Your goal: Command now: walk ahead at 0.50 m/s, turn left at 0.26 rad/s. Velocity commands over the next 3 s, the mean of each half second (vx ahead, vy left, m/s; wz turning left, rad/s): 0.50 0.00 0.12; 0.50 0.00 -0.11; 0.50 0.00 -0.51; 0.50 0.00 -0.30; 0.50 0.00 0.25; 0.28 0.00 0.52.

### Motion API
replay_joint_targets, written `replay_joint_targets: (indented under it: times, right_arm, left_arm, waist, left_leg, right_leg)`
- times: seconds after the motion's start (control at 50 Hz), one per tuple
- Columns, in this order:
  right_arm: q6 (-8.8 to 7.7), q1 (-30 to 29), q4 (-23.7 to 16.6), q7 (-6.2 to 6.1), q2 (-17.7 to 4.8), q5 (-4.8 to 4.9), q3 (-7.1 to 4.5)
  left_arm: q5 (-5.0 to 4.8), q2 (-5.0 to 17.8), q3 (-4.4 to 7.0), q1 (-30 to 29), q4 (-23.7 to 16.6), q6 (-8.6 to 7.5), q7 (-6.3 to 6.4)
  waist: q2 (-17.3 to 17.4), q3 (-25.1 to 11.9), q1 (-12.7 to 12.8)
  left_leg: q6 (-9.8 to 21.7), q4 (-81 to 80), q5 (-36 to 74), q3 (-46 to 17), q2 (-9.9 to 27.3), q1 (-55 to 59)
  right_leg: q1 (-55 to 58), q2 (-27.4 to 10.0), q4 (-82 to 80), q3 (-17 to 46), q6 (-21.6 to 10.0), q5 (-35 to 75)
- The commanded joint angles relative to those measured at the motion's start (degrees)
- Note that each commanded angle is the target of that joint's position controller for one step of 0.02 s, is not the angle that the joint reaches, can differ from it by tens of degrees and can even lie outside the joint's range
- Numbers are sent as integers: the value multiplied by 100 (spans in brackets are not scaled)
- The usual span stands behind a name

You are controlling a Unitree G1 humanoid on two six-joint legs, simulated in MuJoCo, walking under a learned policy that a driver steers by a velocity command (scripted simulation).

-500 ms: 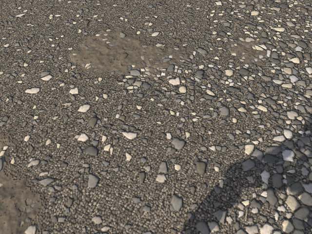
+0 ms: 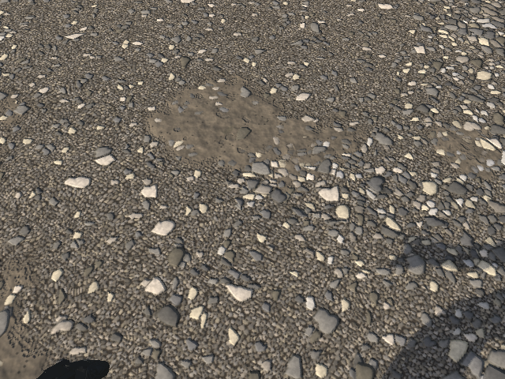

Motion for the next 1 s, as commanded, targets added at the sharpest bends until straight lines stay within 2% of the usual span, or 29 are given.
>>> replay_joint_targets:
  times: [0.02,0.1,0.12,0.14,0.16,0.18,0.2,0.22,0.24,0.26,0.28,0.34,0.38,0.44,0.52,0.58,0.62,0.64,0.66,0.68,0.7,0.72,0.74,0.76,0.78,0.82,0.86,0.92,1.0]
  right_arm:
    - [-56,315,-127,-27,-950,27,-251]
    - [38,359,-5,-56,-1005,11,-279]
    - [58,244,-26,-60,-978,17,-261]
    - [65,189,-83,-59,-823,-20,-191]
    - [37,427,-217,-72,-532,-137,-68]
    - [-57,1057,-198,-50,-221,20,19]
    - [-99,596,-170,-34,-783,100,-75]
    - [-123,-27,-318,-17,-937,125,-123]
    - [-140,-340,-384,-18,-869,58,-105]
    - [-147,-443,-410,-9,-801,-16,-122]
    - [-134,-334,-391,6,-709,-21,-122]
    - [-68,-274,-373,6,-453,-32,-63]
    - [-71,-643,-494,-1,-371,-66,-18]
    - [-125,-1177,-591,49,-252,-53,40]
    - [-189,-1861,-773,149,-250,16,59]
    - [-225,-2077,-899,237,-360,28,28]
    - [-240,-1722,-826,252,-532,6,-46]
    - [-239,-1105,-647,227,-694,-18,-144]
    - [-225,-198,-400,171,-986,-46,-276]
    - [-198,560,-314,120,-1556,-177,-398]
    - [-166,779,-200,149,-1430,-80,-363]
    - [-157,524,-217,142,-1020,-18,-232]
    - [-152,97,-258,132,-891,-4,-178]
    - [-150,-257,-286,135,-742,-54,-130]
    - [-180,-493,-303,150,-589,-109,-87]
    - [-279,-661,-231,164,-512,-134,-87]
    - [-362,-636,-96,144,-597,-156,-123]
    - [-379,-500,85,72,-683,-188,-153]
    - [-346,-384,234,-2,-806,-143,-161]
  left_arm:
    - [-48,451,80,-725,-537,-130,-76]
    - [-43,619,151,-440,-530,-191,-128]
    - [-23,726,225,50,-394,-206,-106]
    - [27,950,322,834,-217,-222,-77]
    - [88,1361,415,1764,-114,-217,-57]
    - [25,1460,462,2122,133,-155,-118]
    - [-135,940,323,2028,106,-134,-122]
    - [-113,741,254,1632,51,-96,-87]
    - [-37,675,206,1315,-4,-60,-73]
    - [12,571,167,1127,-16,-50,-70]
    - [62,519,136,1050,-16,-64,-60]
    - [-19,609,155,1097,96,-108,-38]
    - [-39,767,199,1186,177,-92,4]
    - [-79,848,211,1359,286,-33,42]
    - [-134,932,222,1824,524,49,58]
    - [-156,1001,253,1935,655,153,91]
    - [-155,1105,288,1831,674,211,125]
    - [-157,1099,278,1722,662,241,140]
    - [-98,920,200,1715,604,247,157]
    - [3,392,19,2169,407,167,138]
    - [-27,233,-56,2409,490,46,93]
    - [-180,807,94,1874,412,-26,42]
    - [-231,887,117,1411,271,-68,26]
    - [-183,827,118,1221,264,-58,42]
    - [-140,773,144,1257,298,-1,49]
    - [-162,535,121,1542,419,158,66]
    - [-162,438,120,1437,381,261,102]
    - [-129,408,141,1053,257,259,96]
    - [-104,233,70,365,44,196,-34]
  waist:
    - [666,65,-153]
    - [878,23,74]
    - [862,-245,366]
    - [738,-907,730]
    - [-94,-1854,944]
    - [-1673,-2272,723]
    - [-876,-1658,936]
    - [-417,-903,939]
    - [-42,-488,801]
    - [7,-241,661]
    - [-152,-248,512]
    - [-252,-229,396]
    - [-148,-121,469]
    - [-122,-39,653]
    - [-114,108,912]
    - [-172,172,845]
    - [-260,-56,567]
    - [-224,-434,199]
    - [-84,-1093,-192]
    - [978,-2078,-197]
    - [1815,-2578,-153]
    - [1267,-1784,-238]
    - [977,-1044,-127]
    - [646,-634,35]
    - [670,-390,223]
    - [807,-342,449]
    - [724,-167,492]
    - [570,-23,406]
    - [480,150,143]
  left_leg:
    - [776,-428,1094,-901,1545,-153]
    - [614,122,2188,-1152,1807,552]
    - [501,640,3099,-984,1610,545]
    - [329,1658,3367,-717,1304,173]
    - [52,3453,1754,-367,745,-1098]
    - [-296,5051,-1822,-189,-1,-3011]
    - [-277,5546,-1812,-541,340,-3716]
    - [-258,5501,-1261,-327,609,-3934]
    - [-276,5242,-825,-105,854,-3779]
    - [-309,4890,-534,-49,1025,-3612]
    - [-335,4687,-356,-33,1150,-3303]
    - [-483,4105,-178,150,1255,-3159]
    - [-582,3449,331,227,1302,-3316]
    - [-600,2306,1353,368,1200,-3080]
    - [-544,1441,1893,486,1000,-2845]
    - [-344,1103,1422,443,931,-2911]
    - [-169,948,1038,575,762,-2305]
    - [-19,781,1093,741,603,-1400]
    - [201,934,1261,551,825,53]
    - [937,1058,1067,-1548,2301,2366]
    - [1426,210,64,-3507,2878,3003]
    - [1157,-15,-627,-3075,2664,2474]
    - [971,-177,-440,-2318,2463,1626]
    - [874,-370,-18,-1739,2264,862]
    - [799,-593,382,-1304,2083,286]
    - [788,-943,764,-763,1955,-291]
    - [804,-1155,1139,-280,1950,-498]
    - [701,-1238,1615,308,1891,-295]
    - [476,-1328,1779,1001,1776,-132]
  right_leg:
    - [395,181,-446,-147,-136,171]
    - [662,323,-760,-285,-483,-766]
    - [1368,477,-970,-453,-633,-731]
    - [2662,210,-792,-240,-896,-451]
    - [4514,-879,-569,1151,-1432,-320]
    - [5833,-1766,-1411,3631,-2171,-1844]
    - [5538,-1658,-1754,3705,-1949,-3049]
    - [4799,-1467,-1866,2885,-1712,-2944]
    - [4060,-1235,-2002,2306,-1619,-2314]
    - [3554,-1044,-2146,1935,-1604,-1777]
    - [3255,-905,-2265,1667,-1576,-1374]
    - [2922,-788,-2547,1081,-1682,-567]
    - [2897,-755,-2682,778,-1694,-199]
    - [2880,-523,-2726,265,-1499,11]
    - [3191,-650,-2620,172,-1421,-108]
    - [3769,-928,-2317,271,-1312,208]
    - [3973,-951,-1818,213,-1186,1237]
    - [3867,-761,-1096,13,-1065,2054]
    - [3257,-475,57,-204,-883,1856]
    - [1238,193,2249,-512,-520,-246]
    - [-14,776,3372,60,-411,-3810]
    - [-645,411,3835,299,-476,-3666]
    - [-789,132,3697,99,-521,-3094]
    - [-602,-74,3421,5,-493,-2642]
    - [-304,-242,3148,37,-453,-2309]
    - [180,-339,2986,88,-359,-1989]
    - [34,-324,2766,194,-263,-1634]
    - [-336,-238,1981,339,-192,-697]
    - [-68,-114,677,-100,-260,313]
